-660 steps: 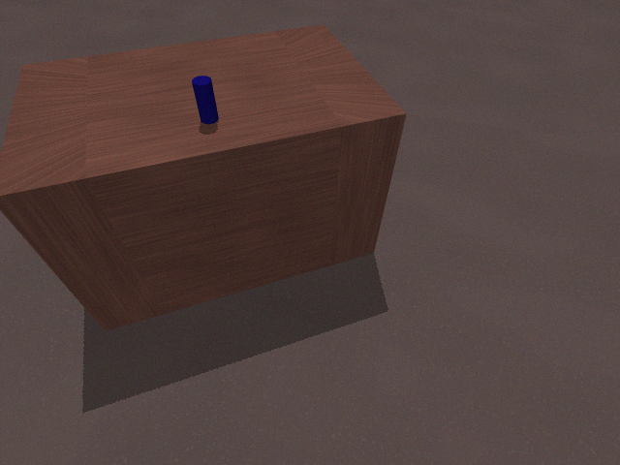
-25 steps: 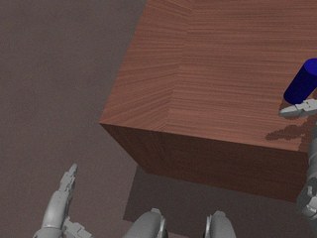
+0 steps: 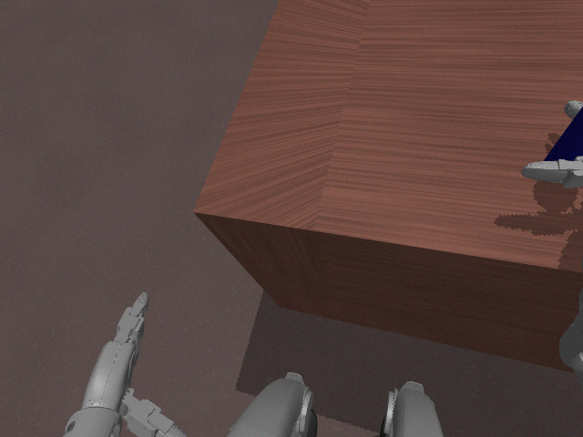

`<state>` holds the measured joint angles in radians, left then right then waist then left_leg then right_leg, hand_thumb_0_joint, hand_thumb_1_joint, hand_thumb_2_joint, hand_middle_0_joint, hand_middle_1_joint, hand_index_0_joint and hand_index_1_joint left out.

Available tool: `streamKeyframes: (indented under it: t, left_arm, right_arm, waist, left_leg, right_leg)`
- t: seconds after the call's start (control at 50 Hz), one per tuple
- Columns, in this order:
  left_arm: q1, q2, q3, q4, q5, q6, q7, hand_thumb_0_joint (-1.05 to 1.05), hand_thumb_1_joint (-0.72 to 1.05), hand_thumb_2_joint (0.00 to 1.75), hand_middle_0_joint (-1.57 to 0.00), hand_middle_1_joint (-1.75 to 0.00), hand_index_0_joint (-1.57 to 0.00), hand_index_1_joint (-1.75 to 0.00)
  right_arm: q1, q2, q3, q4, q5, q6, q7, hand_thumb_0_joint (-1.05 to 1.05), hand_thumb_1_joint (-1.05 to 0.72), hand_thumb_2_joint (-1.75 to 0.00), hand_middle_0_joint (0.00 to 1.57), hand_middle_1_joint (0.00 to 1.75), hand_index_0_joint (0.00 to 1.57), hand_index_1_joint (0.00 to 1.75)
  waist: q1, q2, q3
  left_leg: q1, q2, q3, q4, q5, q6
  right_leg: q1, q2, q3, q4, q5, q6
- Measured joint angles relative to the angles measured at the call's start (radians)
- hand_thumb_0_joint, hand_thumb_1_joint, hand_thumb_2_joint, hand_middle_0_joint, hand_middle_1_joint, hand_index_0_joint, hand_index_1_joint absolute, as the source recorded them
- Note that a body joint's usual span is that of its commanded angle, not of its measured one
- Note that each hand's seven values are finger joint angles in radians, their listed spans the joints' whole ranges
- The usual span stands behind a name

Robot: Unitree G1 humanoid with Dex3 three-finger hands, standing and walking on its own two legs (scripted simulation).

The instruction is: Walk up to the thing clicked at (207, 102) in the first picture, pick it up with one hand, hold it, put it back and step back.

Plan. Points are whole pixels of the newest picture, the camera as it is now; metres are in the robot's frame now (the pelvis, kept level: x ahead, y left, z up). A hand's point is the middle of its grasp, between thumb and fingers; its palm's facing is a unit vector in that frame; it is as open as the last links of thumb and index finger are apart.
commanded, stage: close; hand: right
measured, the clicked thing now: out of the picture +0.52 -0.26 +0.03
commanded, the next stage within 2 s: settle in 0.28 s
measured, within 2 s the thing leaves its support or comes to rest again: leaves its support in 0.52 s
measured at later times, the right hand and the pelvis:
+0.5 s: hand (575, 138) +0.52 -0.25 +0.04, palm faces +0.27 +0.96 +0.00, open 6.6 cm; pelvis +0.01 +0.00 +0.00, yaw +1 degrees
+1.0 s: hand out of the picture +0.52 -0.25 +0.09, palm faces +0.26 +0.97 +0.02, open 6.3 cm; pelvis +0.01 +0.00 +0.02, yaw +0 degrees
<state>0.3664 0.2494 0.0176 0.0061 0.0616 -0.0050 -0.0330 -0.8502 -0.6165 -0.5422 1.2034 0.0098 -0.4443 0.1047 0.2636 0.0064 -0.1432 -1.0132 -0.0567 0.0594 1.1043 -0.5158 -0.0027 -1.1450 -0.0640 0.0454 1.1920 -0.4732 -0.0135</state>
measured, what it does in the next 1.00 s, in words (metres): stands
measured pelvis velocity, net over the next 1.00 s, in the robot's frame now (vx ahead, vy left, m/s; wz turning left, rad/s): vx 0.01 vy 0.00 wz -0.01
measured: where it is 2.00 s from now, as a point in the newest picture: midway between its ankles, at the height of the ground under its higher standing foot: outside the picture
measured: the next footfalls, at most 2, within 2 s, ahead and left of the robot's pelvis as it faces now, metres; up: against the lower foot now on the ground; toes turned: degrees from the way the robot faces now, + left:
none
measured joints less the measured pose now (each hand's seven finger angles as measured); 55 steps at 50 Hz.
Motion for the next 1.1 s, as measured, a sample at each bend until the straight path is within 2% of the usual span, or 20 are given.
streamKeyframes:
  t: [0.16, 0.22, 0.32, 0.5, 0.6, 0.82, 0.94, 1.1]
  left_arm:
    - [0.008, 0.008, -0.007, -0.04, 0.003, 0.015, -0.004, -0.01, -0.51, 0.03, -0.05, -0.05, -0.06, -0.03]
    - [0.007, 0.003, -0.011, -0.054, 0.003, 0.008, -0.004, -0.01, -0.51, 0.03, -0.05, -0.05, -0.06, -0.03]
    - [0.02, -0.001, -0.01, -0.061, 0.006, 0.002, -0.008, -0.01, -0.5, 0.02, -0.05, -0.04, -0.06, -0.03]
    - [0.016, 0.009, 0.017, -0.005, 0.0, 0.016, -0.002, -0.01, -0.51, 0.03, -0.05, -0.05, -0.07, -0.04]
    - [-0.011, 0.007, 0.009, 0.016, -0.006, 0.026, 0.001, -0.01, -0.51, 0.04, -0.06, -0.05, -0.07, -0.04]
    - [-0.005, -0.006, 0.004, 0.039, -0.018, 0.015, 0.0, -0.01, -0.51, 0.04, -0.06, -0.05, -0.06, -0.04]
    - [0.01, 0.002, 0.003, 0.044, -0.026, 0.015, 0.003, -0.01, -0.52, 0.04, -0.06, -0.05, -0.06, -0.04]
    - [-0.02, 0.007, 0.01, 0.1, -0.03, 0.004, 0.019, -0.01, -0.52, 0.04, -0.06, -0.05, -0.06, -0.04]
  right_arm:
    - [-0.014, -0.016, -0.025, 0.05, -0.008, 0.004, -0.01, -0.01, 0.34, -0.39, 0.91, 0.67, 0.91, 0.67]
    - [-0.014, -0.017, -0.02, 0.061, -0.005, -0.005, -0.012, -0.01, 0.26, -0.47, 0.98, 0.75, 0.98, 0.75]
    - [0.007, -0.001, -0.019, 0.013, -0.006, -0.008, -0.014, -0.02, 0.11, -0.63, 1.06, 0.89, 1.11, 0.91]
    - [0.046, 0.034, -0.003, -0.037, -0.002, 0.029, -0.031, -0.02, 0.02, -0.99, 0.97, 1.02, 1.02, 1.04]
    - [0.046, 0.043, 0.0, -0.047, 0.0, 0.038, -0.028, -0.02, 0.02, -1.18, 0.96, 1.03, 1.01, 1.05]
    - [0.001, 0.018, 0.021, -0.012, 0.007, 0.062, -0.02, -0.02, 0.0, -1.16, 0.95, 1.04, 1.0, 1.06]
    - [0.022, 0.037, 0.011, -0.035, 0.023, 0.093, 0.003, -0.02, 0.0, -1.15, 0.94, 1.05, 0.99, 1.07]
    - [0.0, 0.042, 0.021, -0.028, 0.021, 0.088, -0.01, -0.02, -0.01, -1.14, 0.94, 1.06, 0.98, 1.08]
  waist:
    - [0.007, -0.021, -0.001]
    - [0.011, -0.02, -0.003]
    - [0.006, -0.009, -0.016]
    - [-0.01, -0.017, -0.018]
    - [-0.014, -0.02, -0.017]
    - [-0.029, -0.024, -0.01]
    - [-0.039, -0.028, -0.003]
    - [-0.044, -0.013, -0.006]
  left_leg:
    - [-0.017, -0.005, -0.012, 0.002, 0.004, -0.006]
    - [-0.023, -0.003, -0.009, 0.01, -0.001, -0.005]
    - [-0.032, -0.005, -0.008, 0.018, -0.007, -0.002]
    - [0.003, -0.007, -0.007, -0.008, -0.003, 0.0]
    - [0.034, -0.006, -0.009, -0.028, 0.001, 0.0]
    - [0.084, -0.001, -0.014, -0.071, 0.016, 0.002]
    - [0.108, 0.003, -0.02, -0.093, 0.023, 0.0]
    - [0.14, 0.002, -0.022, -0.118, 0.029, 0.001]
  right_leg:
    - [-0.012, -0.007, -0.011, 0.004, -0.003, -0.006]
    - [-0.02, -0.004, -0.008, 0.011, -0.005, -0.005]
    - [-0.028, -0.006, -0.007, 0.018, -0.011, -0.002]
    - [0.006, -0.007, -0.006, -0.004, -0.01, 0.0]
    - [0.038, -0.006, -0.007, -0.025, -0.005, 0.0]
    - [0.092, -0.001, -0.013, -0.075, 0.013, 0.003]
    - [0.119, 0.002, -0.02, -0.101, 0.02, 0.001]
    - [0.151, 0.002, -0.022, -0.124, 0.024, 0.001]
